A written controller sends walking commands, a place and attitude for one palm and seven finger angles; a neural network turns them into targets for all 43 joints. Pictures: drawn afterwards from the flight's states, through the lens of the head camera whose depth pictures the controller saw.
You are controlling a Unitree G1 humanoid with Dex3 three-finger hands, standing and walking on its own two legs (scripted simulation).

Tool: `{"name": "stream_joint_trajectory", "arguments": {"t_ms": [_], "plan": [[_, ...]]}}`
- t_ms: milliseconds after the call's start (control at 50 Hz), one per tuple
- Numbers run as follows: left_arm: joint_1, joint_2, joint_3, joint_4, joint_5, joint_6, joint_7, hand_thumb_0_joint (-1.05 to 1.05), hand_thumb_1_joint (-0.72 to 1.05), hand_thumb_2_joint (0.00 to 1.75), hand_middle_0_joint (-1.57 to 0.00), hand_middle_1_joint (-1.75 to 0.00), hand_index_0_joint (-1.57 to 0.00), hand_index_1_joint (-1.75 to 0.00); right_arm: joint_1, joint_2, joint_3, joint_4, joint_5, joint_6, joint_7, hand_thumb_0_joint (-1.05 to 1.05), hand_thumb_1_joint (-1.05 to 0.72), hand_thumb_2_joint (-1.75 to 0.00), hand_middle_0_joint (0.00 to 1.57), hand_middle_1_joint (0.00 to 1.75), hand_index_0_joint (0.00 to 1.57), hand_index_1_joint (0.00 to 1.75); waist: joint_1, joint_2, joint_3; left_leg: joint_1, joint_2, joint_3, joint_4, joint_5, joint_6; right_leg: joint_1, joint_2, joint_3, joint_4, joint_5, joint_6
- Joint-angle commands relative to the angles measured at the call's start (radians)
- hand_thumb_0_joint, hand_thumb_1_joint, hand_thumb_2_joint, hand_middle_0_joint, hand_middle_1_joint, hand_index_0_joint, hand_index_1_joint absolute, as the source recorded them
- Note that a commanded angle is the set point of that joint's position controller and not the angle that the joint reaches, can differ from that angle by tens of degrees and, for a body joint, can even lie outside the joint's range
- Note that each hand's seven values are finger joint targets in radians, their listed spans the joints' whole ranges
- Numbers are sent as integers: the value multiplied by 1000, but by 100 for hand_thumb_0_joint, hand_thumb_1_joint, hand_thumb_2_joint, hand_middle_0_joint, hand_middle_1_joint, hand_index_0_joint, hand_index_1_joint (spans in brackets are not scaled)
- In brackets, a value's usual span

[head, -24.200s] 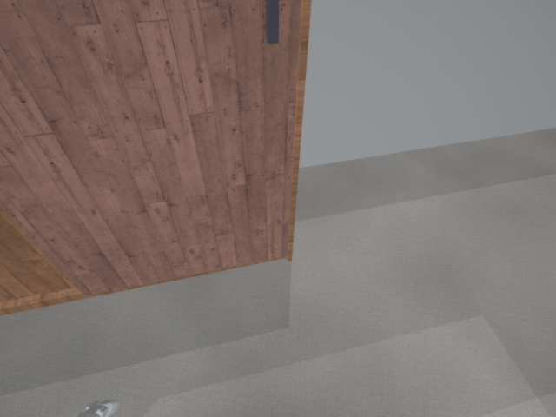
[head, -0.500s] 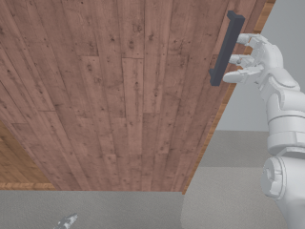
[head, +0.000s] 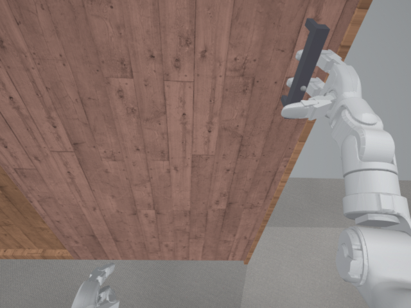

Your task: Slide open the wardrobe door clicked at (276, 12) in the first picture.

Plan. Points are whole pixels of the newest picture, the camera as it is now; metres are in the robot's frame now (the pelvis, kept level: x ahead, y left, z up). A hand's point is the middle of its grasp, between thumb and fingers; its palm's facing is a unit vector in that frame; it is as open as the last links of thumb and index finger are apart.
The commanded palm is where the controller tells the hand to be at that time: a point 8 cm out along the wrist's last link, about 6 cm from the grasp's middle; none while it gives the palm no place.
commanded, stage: slide the fingers in behind the handle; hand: right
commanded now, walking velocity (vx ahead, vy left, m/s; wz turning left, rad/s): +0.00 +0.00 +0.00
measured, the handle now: (299, 71) +0.48 -0.12 +0.26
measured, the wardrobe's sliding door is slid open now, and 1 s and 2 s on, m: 0.00 0.00 0.00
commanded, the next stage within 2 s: grip the handle and tug to test in 1.08 s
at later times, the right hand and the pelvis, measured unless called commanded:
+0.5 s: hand (295, 90) +0.43 -0.10 +0.26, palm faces -0.08 +1.00 +0.01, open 14.0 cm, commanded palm +0.40 -0.16 +0.27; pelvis +0.01 +0.00 +0.00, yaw +0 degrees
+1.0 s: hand (293, 89) +0.42 -0.10 +0.26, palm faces -0.05 +1.00 -0.01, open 14.1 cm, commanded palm +0.40 -0.15 +0.27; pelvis +0.00 +0.00 +0.00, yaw +0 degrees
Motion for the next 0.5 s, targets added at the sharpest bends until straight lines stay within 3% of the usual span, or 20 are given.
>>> {"name": "stream_joint_trajectory", "arguments": {"t_ms": [0,60,100,140,280,320,380,400,480], "plan": [[-83,123,44,-137,-3,-30,10,0,90,90,-20,-30,-20,-30,-522,-215,-57,-203,2,-49,-6,0,50,-30,30,120,30,120,0,76,-284,116,10,-42,-36,313,27,78,-13,62,-32,289,-34],[-83,115,44,-143,-2,-29,8,0,90,90,-20,-30,-20,-30,-543,-203,-49,-223,0,-59,-11,0,50,-30,30,120,30,120,4,66,-307,122,9,-45,-32,337,26,91,-10,60,-23,302,-36],[-85,116,45,-149,2,-25,8,0,90,90,-20,-30,-20,-30,-531,-225,-67,-252,-1,-75,-11,0,50,-30,30,120,30,120,-2,65,-336,154,11,-44,-25,381,28,101,-10,59,-20,341,-37],[-95,108,43,-158,1,-25,6,0,90,90,-20,-30,-20,-30,-517,-183,-42,-289,7,-80,-3,0,50,-30,30,120,30,120,-3,41,-347,158,10,-42,-16,421,30,122,-8,59,-10,380,-35],[-112,114,46,-152,-2,-12,5,0,90,90,-20,-30,-20,-30,-454,-167,-35,-300,13,-40,-3,0,50,-30,30,120,30,120,-5,68,-294,146,8,-37,-27,406,26,103,-11,56,-14,363,-38],[-120,109,46,-158,-4,-11,4,0,90,90,-20,-30,-20,-30,-453,-159,-31,-335,13,-27,-10,0,50,-30,30,120,30,120,-10,47,-293,135,8,-33,-23,396,28,109,-11,60,-14,366,-36],[-126,110,45,-153,-1,-9,4,0,90,90,-20,-30,-20,-30,-461,-115,2,-340,19,-13,-19,0,50,-30,30,120,30,120,-2,57,-281,122,6,-32,-27,374,27,110,-12,63,-15,353,-35],[-124,111,45,-148,-3,-7,6,0,90,90,-20,-30,-20,-30,-466,-142,-22,-325,22,-9,-24,0,50,-30,30,120,30,120,-1,82,-280,119,5,-33,-31,365,25,106,-11,62,-16,336,-37],[-122,112,45,-142,2,-5,8,0,90,90,-20,-30,-20,-30,-483,-155,-36,-307,17,-10,-42,0,50,-30,30,120,30,120,-4,96,-279,124,6,-36,-36,332,24,95,-11,64,-25,313,-38]]}}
